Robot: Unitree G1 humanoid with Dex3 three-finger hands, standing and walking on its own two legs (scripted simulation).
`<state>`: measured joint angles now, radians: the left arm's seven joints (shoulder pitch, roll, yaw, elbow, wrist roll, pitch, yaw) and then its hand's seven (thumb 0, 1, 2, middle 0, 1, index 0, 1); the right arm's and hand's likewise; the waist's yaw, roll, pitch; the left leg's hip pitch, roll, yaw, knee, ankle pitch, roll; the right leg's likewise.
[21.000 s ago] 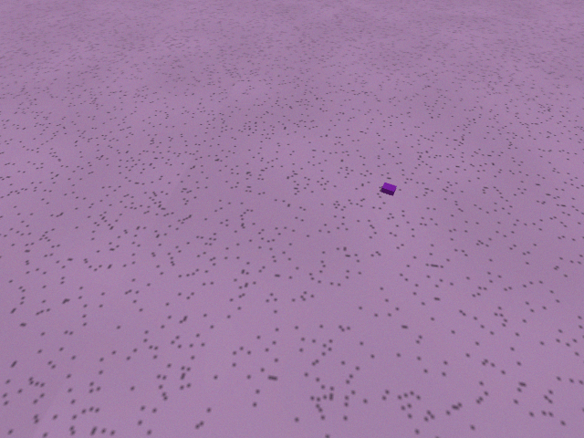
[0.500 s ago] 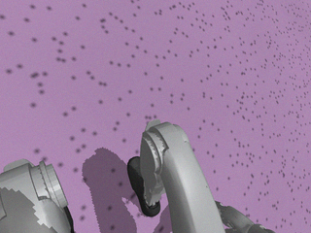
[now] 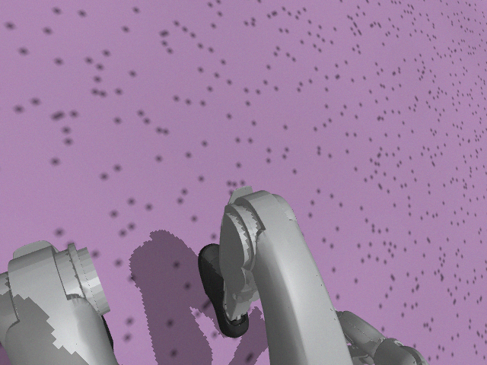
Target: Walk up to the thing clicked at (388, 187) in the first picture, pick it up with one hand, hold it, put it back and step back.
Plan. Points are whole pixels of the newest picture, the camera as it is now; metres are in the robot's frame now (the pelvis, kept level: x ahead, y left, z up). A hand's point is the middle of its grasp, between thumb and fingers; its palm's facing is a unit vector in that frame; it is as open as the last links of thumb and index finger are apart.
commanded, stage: close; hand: left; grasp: from above
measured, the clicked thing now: out of the picture +0.41 +0.31 -0.29
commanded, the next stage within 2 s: settle in 1.00 s
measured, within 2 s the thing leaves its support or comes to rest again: neither
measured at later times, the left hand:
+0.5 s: hand out of the picture +0.39 +0.30 -0.26, palm faces -0.46 -0.13 -0.88, open 9.3 cm
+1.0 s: hand out of the picture +0.41 +0.32 -0.25, palm faces -0.47 -0.17 -0.87, open 7.3 cm
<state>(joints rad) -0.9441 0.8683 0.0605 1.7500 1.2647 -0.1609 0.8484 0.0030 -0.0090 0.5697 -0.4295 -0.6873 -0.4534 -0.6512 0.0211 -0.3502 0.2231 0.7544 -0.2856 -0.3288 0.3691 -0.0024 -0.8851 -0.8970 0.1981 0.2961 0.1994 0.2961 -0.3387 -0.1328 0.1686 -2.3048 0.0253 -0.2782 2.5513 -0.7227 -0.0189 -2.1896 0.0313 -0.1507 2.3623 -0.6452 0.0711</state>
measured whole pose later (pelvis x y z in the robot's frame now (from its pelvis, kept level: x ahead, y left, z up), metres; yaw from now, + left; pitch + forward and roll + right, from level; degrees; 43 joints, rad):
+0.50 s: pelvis +0.00 +0.00 +0.00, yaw +0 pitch +24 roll -14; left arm -0.89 0.87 0.06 1.73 1.27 -0.31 0.75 0.00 0.23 0.39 -0.60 -0.54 -0.65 -0.50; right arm 0.04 -0.32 0.27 0.75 -0.30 -0.30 0.33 0.00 -0.89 -0.90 0.20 0.30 0.20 0.30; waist -0.33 -0.12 0.19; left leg -2.29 0.03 -0.28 2.57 -0.73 -0.02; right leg -2.18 0.04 -0.15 2.37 -0.64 0.07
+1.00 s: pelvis +0.00 +0.00 +0.00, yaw +0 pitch +26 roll -15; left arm -0.95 0.91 0.09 1.74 1.19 -0.22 0.65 0.01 0.48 0.15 -0.79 -0.33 -0.87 -0.28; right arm 0.06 -0.36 0.25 0.74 -0.29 -0.30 0.35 0.00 -0.89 -0.90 0.20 0.30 0.20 0.30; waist -0.34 -0.10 0.18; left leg -2.32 0.02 -0.27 2.57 -0.72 0.00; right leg -2.20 0.03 -0.15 2.38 -0.66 0.07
